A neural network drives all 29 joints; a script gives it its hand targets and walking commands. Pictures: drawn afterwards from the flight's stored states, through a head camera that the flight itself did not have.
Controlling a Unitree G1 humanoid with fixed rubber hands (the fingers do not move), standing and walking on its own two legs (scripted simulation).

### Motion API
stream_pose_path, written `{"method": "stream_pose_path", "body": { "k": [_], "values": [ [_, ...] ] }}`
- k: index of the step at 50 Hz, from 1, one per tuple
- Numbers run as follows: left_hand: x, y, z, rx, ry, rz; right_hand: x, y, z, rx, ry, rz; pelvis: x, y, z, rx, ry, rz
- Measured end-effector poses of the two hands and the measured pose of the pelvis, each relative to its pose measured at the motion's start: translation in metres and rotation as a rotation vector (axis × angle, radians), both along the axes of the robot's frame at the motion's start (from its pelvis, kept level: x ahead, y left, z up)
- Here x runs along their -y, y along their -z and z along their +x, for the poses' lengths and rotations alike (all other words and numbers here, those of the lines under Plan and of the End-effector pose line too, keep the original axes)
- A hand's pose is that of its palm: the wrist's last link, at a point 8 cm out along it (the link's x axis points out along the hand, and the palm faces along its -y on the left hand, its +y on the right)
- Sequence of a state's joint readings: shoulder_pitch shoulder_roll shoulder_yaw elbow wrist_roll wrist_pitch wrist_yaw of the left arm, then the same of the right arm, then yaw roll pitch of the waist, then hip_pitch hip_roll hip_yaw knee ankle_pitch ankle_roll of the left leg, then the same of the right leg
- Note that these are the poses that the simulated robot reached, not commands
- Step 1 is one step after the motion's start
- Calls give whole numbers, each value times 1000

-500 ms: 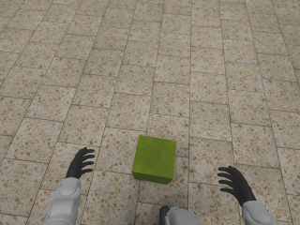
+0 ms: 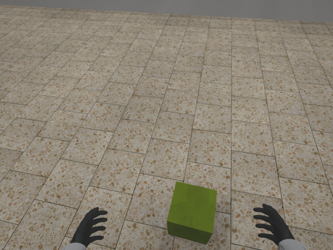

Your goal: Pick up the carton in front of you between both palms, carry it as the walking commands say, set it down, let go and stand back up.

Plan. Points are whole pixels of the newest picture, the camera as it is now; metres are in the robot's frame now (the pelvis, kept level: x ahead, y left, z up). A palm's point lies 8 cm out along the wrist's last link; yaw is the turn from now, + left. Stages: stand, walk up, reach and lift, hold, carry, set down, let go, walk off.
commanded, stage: let go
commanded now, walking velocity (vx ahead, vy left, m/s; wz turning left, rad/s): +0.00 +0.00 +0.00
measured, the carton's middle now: (191, 213) +0.40 -0.08 -0.65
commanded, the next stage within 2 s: stand in 0.18 s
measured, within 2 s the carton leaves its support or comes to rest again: neither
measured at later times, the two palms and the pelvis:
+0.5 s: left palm out of the picture +0.12 +0.28 -0.07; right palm out of the picture +0.15 -0.30 -0.10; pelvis +0.01 -0.02 +0.00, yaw +1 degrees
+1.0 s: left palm out of the picture +0.11 +0.27 -0.08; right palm out of the picture +0.13 -0.33 -0.10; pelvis +0.01 -0.04 +0.00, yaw +2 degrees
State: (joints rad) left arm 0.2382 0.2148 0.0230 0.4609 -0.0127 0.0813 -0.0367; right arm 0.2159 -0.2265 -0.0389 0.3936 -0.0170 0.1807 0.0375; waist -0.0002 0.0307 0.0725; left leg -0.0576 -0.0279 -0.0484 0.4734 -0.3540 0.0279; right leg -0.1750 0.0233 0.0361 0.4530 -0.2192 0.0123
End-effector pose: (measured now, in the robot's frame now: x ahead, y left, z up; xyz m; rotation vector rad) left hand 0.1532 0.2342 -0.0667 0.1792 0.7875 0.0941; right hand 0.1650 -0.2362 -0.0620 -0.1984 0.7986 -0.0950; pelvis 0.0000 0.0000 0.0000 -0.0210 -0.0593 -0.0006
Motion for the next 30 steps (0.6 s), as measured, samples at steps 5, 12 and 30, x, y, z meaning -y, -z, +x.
{"method": "stream_pose_path", "body": {
  "k": [5, 12, 30],
  "values": [
    [6, 1, 2, 8, 5, -2, 7, -1, -6, -8, 20, -18, 2, 1, -3, 10, 7, 1],
    [4, 6, -3, -23, 17, 69, 23, 8, -15, -15, 27, -60, 10, 3, -7, -15, 4, 9],
    [-36, 9, -30, -179, -92, 228, 72, 43, -13, -139, -17, -129, 30, 4, 15, -60, -34, 18]
  ]
}}
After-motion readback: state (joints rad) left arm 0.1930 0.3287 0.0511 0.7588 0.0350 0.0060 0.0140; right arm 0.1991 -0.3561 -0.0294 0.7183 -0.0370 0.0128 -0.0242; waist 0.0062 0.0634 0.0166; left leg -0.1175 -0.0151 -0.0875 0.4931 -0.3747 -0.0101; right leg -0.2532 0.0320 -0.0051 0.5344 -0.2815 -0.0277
